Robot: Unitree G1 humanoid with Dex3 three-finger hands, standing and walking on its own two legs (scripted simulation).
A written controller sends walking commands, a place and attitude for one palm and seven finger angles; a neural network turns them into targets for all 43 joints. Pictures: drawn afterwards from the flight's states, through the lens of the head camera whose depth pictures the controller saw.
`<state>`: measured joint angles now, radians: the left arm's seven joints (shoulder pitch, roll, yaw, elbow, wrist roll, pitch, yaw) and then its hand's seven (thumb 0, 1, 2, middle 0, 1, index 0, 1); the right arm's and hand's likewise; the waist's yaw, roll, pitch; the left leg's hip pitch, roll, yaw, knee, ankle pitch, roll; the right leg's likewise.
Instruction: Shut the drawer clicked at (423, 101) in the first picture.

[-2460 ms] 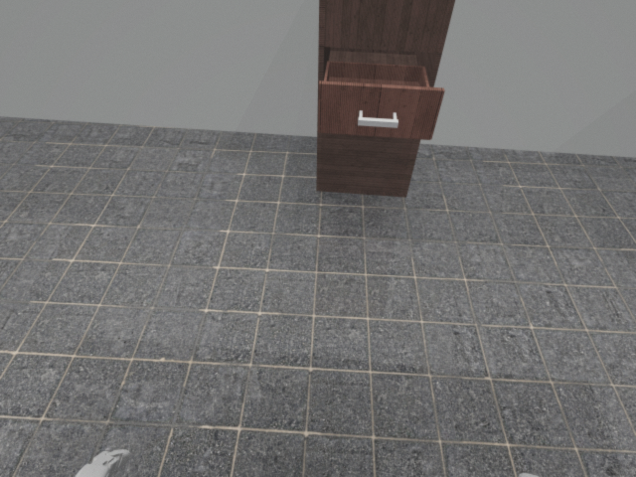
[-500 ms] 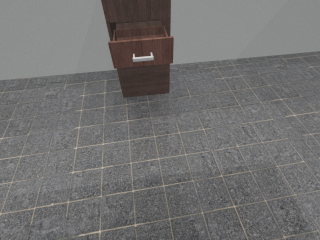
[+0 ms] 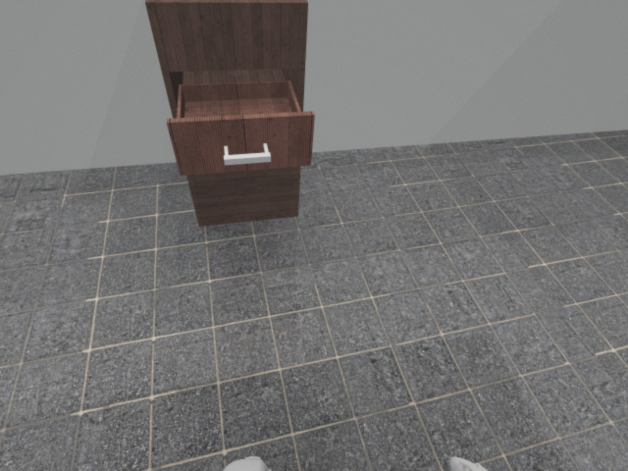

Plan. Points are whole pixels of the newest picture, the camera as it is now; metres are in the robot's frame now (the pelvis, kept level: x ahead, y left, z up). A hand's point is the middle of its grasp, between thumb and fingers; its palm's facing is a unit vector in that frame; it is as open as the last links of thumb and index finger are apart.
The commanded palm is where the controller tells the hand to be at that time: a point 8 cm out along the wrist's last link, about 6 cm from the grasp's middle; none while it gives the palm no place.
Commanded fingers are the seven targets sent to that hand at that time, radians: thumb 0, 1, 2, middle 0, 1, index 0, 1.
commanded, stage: walk to a spot facing it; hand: left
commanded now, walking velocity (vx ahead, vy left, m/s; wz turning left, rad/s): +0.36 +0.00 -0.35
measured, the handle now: (246, 153) +0.90 +0.29 -0.17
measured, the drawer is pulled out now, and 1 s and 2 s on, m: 0.27 0.27 0.27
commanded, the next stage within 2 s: turn to face it in 0.72 s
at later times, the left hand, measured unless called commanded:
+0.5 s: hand (229, 360) +0.31 +0.18 -0.16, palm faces -0.26 -0.95 -0.15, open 7.3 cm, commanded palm none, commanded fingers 0.00 0.90 0.90 -0.20 -0.30 -0.20 -0.30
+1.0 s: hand (301, 284) +0.48 +0.08 -0.15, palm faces -0.34 -0.91 -0.22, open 7.2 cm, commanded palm none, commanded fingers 0.00 0.90 0.90 -0.20 -0.30 -0.20 -0.30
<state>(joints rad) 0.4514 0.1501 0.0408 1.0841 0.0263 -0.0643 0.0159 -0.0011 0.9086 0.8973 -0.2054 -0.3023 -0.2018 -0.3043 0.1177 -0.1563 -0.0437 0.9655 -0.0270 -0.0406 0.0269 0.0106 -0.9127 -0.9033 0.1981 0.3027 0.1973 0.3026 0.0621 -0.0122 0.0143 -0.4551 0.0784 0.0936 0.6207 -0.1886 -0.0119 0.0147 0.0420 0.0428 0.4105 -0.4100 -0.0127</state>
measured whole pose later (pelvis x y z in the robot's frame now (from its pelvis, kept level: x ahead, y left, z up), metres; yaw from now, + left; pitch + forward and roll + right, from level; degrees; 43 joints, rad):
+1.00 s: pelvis +0.35 -0.08 +0.01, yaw -22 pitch -1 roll -1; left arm 0.24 0.18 0.05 1.02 0.02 -0.05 0.02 -0.01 0.93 0.90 -0.20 -0.30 -0.20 -0.30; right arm 0.16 -0.18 -0.05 0.97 -0.02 -0.02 -0.01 0.01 -0.92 -0.90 0.19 0.30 0.19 0.30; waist -0.02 0.03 0.02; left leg -0.56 0.13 0.05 0.93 -0.24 -0.05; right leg -0.17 0.06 -0.13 0.42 -0.25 -0.09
